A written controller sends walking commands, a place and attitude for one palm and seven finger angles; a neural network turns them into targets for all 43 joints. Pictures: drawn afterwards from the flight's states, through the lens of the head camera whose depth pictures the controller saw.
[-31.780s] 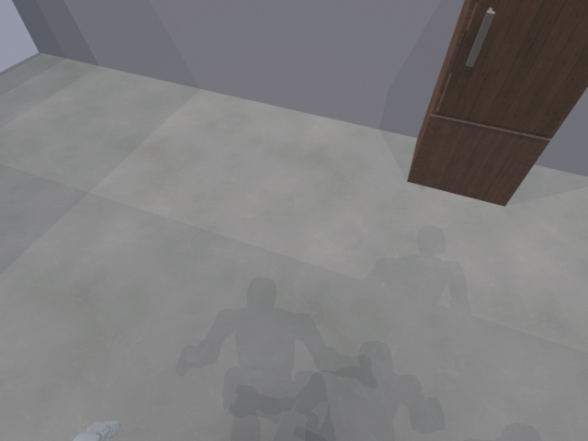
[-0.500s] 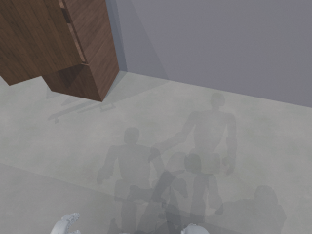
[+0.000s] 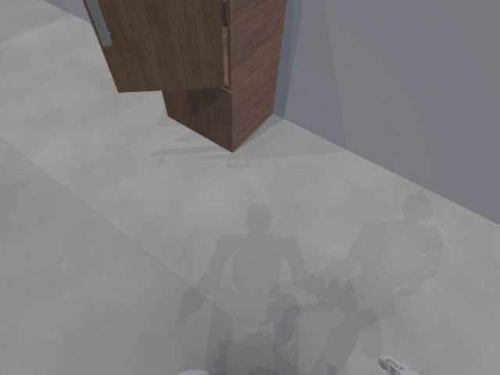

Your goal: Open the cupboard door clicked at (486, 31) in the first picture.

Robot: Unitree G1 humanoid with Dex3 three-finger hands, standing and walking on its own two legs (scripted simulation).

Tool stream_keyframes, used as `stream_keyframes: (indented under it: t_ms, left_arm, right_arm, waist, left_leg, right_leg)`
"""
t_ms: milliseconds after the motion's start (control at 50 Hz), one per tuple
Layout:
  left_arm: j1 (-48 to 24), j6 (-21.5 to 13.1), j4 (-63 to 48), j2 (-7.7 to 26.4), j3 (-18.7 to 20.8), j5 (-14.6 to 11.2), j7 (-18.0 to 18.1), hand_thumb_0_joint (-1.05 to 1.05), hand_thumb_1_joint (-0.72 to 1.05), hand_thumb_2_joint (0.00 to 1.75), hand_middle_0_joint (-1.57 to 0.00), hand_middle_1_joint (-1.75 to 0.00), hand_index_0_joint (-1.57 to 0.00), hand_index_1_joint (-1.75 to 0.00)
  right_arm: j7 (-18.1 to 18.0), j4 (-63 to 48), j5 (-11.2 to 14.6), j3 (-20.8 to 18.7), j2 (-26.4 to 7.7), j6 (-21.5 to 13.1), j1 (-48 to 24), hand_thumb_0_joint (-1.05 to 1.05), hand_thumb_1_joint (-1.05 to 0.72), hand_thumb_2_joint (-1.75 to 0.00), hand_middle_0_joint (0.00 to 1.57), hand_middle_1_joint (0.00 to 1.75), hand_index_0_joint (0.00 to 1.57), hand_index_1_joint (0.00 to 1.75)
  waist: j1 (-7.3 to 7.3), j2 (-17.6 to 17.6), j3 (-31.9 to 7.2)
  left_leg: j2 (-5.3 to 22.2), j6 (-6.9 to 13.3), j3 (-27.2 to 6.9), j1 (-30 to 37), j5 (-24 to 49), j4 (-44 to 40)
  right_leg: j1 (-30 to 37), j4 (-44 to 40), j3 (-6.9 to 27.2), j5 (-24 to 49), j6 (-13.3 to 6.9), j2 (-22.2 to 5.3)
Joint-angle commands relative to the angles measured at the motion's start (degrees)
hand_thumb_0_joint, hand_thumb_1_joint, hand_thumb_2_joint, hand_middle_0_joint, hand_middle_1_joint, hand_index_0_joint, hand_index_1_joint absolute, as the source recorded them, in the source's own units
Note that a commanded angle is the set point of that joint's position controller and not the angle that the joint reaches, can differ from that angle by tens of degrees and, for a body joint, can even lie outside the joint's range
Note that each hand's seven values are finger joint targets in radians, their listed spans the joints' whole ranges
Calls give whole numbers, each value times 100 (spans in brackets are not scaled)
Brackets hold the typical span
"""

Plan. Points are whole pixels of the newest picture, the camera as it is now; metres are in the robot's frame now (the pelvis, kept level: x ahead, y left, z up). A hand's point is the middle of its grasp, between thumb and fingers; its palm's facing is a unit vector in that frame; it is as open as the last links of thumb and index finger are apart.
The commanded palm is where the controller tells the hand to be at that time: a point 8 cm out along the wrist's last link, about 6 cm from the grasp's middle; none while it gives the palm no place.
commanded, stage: turn to face it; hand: left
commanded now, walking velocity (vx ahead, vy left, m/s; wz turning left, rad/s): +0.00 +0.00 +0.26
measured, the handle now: (98, 13) +1.06 +0.56 -0.02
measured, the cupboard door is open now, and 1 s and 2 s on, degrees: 43 43 43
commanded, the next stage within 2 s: take the last steps up to it in 0.10 s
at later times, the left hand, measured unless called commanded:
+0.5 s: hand out of the picture +0.02 +0.16 -0.14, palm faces +0.19 -0.96 -0.22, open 7.4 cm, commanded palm none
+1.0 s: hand out of the picture +0.12 +0.28 -0.17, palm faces +0.28 -0.94 -0.19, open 7.4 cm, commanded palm none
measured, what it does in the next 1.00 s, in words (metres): walks ahead: right foot, then left foot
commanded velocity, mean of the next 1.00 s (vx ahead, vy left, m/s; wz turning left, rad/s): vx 0.25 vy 0.09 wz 0.14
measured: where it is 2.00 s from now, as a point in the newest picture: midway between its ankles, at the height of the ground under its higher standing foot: (204, 279)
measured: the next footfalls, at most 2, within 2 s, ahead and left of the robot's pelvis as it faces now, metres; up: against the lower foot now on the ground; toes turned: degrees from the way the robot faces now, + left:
right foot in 0.36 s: +0.04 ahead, -0.14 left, +0.00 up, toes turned +0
left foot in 0.82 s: +0.20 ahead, +0.20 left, +0.00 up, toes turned +21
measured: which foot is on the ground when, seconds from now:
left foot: down 0.00-0.36, up 0.38-0.80, down 0.82-1.00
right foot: down 0.00-0.00, up 0.02-0.34, down 0.36-0.80, up 0.82-1.00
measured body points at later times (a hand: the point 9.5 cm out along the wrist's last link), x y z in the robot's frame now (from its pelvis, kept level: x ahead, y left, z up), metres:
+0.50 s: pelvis +0.03 -0.02 +0.01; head +0.06 -0.04 +0.46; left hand +0.01 +0.21 -0.13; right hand +0.11 -0.26 -0.15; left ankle +0.00 +0.11 -0.64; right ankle +0.00 -0.14 -0.73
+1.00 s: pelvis +0.15 +0.10 +0.01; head +0.19 +0.12 +0.46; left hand +0.10 +0.33 -0.15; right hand +0.29 -0.11 -0.13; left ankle +0.16 +0.18 -0.73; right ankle +0.15 -0.03 -0.64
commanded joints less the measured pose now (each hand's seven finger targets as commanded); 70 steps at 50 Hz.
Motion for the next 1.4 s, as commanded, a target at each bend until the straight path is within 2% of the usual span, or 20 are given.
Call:
stream_keyframes:
  t_ms: [0, 180, 300, 320, 340, 380, 480, 680, 740, 760, 780, 800, 820, 940, 1180, 1240, 1260, 1300, 1320, 1380]
  left_arm:
    - [-492, 54, -632, 583, 83, 3, 90, 0, 90, 90, -20, -30, -20, -30]
    - [-243, 140, -140, 376, 72, -3, -14, 0, 90, 90, -20, -30, -20, -30]
    - [421, -60, 24, 434, 143, 43, -134, 0, 90, 90, -20, -30, -20, -30]
    - [815, -135, 120, 655, 211, 90, -107, 0, 90, 90, -20, -30, -20, -30]
    - [1166, -190, 176, 1211, 321, 149, -41, 0, 90, 90, -20, -30, -20, -30]
    - [861, -260, 107, 1171, 278, 59, 19, 0, 90, 90, -20, -30, -20, -30]
    - [472, -474, 188, 512, 126, 23, 28, 0, 90, 90, -20, -30, -20, -30]
    - [1191, -489, 814, 600, 115, 103, 65, 0, 90, 90, -20, -30, -20, -30]
    - [736, -443, 765, 808, 189, 75, 43, 0, 90, 90, -20, -30, -20, -30]
    - [772, -421, 718, 661, 155, 65, 10, 0, 90, 90, -20, -30, -20, -30]
    - [1046, -369, 613, 274, 112, -13, -44, 0, 90, 90, -20, -30, -20, -30]
    - [650, -348, 343, 73, 1, -19, -36, 0, 90, 90, -20, -30, -20, -30]
    - [341, -337, 273, -9, -5, -27, 4, 0, 90, 90, -20, -30, -20, -30]
    - [510, -160, 595, -135, 55, 74, -116, 0, 90, 90, -20, -30, -20, -30]
    - [-1028, -159, -174, -41, -2, 68, -187, 0, 90, 90, -20, -30, -20, -30]
    - [-554, -218, -58, 66, 44, 81, -181, 0, 90, 90, -20, -30, -20, -30]
    - [48, -272, 121, 272, 106, 86, -163, 0, 90, 90, -20, -30, -20, -30]
    - [1377, -359, 512, 1105, 303, 22, -65, 0, 90, 90, -20, -30, -20, -30]
    - [1136, -378, 485, 974, 288, -15, -14, 0, 90, 90, -20, -30, -20, -30]
    - [290, -447, 296, 363, 104, -25, 4, 0, 90, 90, -20, -30, -20, -30]
  right_arm:
    - [-176, -86, -59, -260, -1396, -167, 1186, 0, -90, -90, 20, 30, 20, 30]
    - [-279, -180, -70, -99, -876, -251, 481, 0, -90, -90, 20, 30, 20, 30]
    - [-184, -161, -39, -182, -905, -196, 285, 0, -90, -90, 20, 30, 20, 30]
    - [-156, -224, -6, -153, -623, -210, 246, 0, -90, -90, 20, 30, 20, 30]
    - [-107, -448, 26, -64, -203, -253, 87, 0, -90, -90, 20, 30, 20, 30]
    - [-51, -568, -88, -159, -516, -202, -354, 0, -90, -90, 20, 30, 20, 30]
    - [101, -23, -69, -124, -244, -140, 293, 0, -90, -90, 20, 30, 20, 30]
    - [193, -182, -23, 71, 48, -282, -409, 0, -90, -90, 20, 30, 20, 30]
    - [107, 111, -53, 22, -171, -411, 733, 0, -90, -90, 20, 30, 20, 30]
    - [34, 378, -88, -56, -498, -456, 1577, 0, -90, -90, 20, 30, 20, 30]
    - [-77, 537, -164, -243, -1232, -512, 2314, 0, -90, -90, 20, 30, 20, 30]
    - [-186, 606, -102, -308, -1527, -455, 2744, 0, -90, -90, 20, 30, 20, 30]
    - [-238, 603, -87, -288, -1441, -477, 2374, 0, -90, -90, 20, 30, 20, 30]
    - [-276, 356, -72, 12, -294, -700, 1246, 0, -90, -90, 20, 30, 20, 30]
    - [-245, 710, -122, 11, -361, -706, 1873, 0, -90, -90, 20, 30, 20, 30]
    - [-249, 827, -110, 27, -350, -662, 1882, 0, -90, -90, 20, 30, 20, 30]
    - [-239, 833, -55, 50, -285, -675, 1848, 0, -90, -90, 20, 30, 20, 30]
    - [-185, 591, 9, 57, -118, -685, 1819, 0, -90, -90, 20, 30, 20, 30]
    - [-199, 591, -16, -1, -286, -631, 1440, 0, -90, -90, 20, 30, 20, 30]
    - [-151, 606, -45, 27, 89, -521, 1284, 0, -90, -90, 20, 30, 20, 30]
  waist:
    - [-590, 1409, -1364]
    - [-167, 1012, -867]
    - [209, 992, -690]
    - [423, 80, -648]
    - [618, -1740, -509]
    - [428, -1375, 8]
    - [16, -676, -143]
    - [244, -986, 13]
    - [-353, -800, -451]
    - [-682, -181, -980]
    - [-879, 1461, -1695]
    - [-966, 1678, -1731]
    - [-815, 1341, -1615]
    - [-12, 692, -613]
    - [-192, 494, -155]
    - [46, 347, -316]
    - [300, 122, -603]
    - [618, -1505, -1325]
    - [610, -1065, -1115]
    - [83, -282, -530]
  left_leg:
    - [2301, 1490, -2225, 1641, 3997, -976]
    - [1335, 1027, -1209, 750, 2714, -1287]
    - [723, 675, -1380, -645, -1123, -879]
    - [204, 404, -956, -1454, -1634, 110]
    - [-409, 43, -287, -2652, -2165, 1808]
    - [34, 29, -1039, -2796, -1419, 3445]
    - [331, -233, -599, -2391, 255, 3310]
    - [237, -35, 133, -1709, 61, 840]
    - [-177, 177, 499, 291, 81, -168]
    - [-83, 252, 446, 1551, 196, -488]
    - [1362, 696, -1500, 2873, 501, -627]
    - [2086, 1109, -2601, 2846, 740, -1310]
    - [2258, 1220, -2602, 2433, 346, -1566]
    - [1509, 1003, -939, 504, 638, -2205]
    - [1487, 1113, -459, 1093, 1441, -2062]
    - [1193, 816, -246, 753, 1491, -1192]
    - [853, 605, -32, 280, 1566, -306]
    - [-160, 104, 424, -1814, -1964, 2742]
    - [113, 128, -358, -2013, -1771, 3452]
    - [543, -8, -549, -1794, -448, 3208]
  right_leg:
    - [-1601, 2363, 1375, -1559, 259, 109]
    - [-1083, 1630, 1372, -235, 315, 343]
    - [823, -775, 924, 333, 198, 689]
    - [1567, -1631, 1587, -201, 43, 100]
    - [2006, -2622, 3797, -1007, -528, -1594]
    - [716, -3107, 4654, -1403, -934, -2004]
    - [863, -2720, 1785, 1275, -424, -1085]
    - [1374, -2186, 936, 3296, -467, -1263]
    - [720, -1075, 556, 3757, -329, -1047]
    - [258, 123, 411, 3354, -199, -801]
    - [-1135, 1794, 241, 632, 49, 34]
    - [-1977, 3113, 862, -1263, -15, 431]
    - [-2360, 3821, 1321, -1107, -148, 329]
    - [-1904, 3182, 1476, 542, -90, -16]
    - [-1449, 266, 1159, 953, -87, 248]
    - [-134, -616, 915, 1178, -184, 528]
    - [973, -896, 1160, 1353, -328, 427]
    - [2910, -1976, 4221, 2095, -1448, -1862]
    - [2252, -2199, 4309, 1963, -1510, -1875]
    - [945, -2478, 2585, 2072, -1021, -1194]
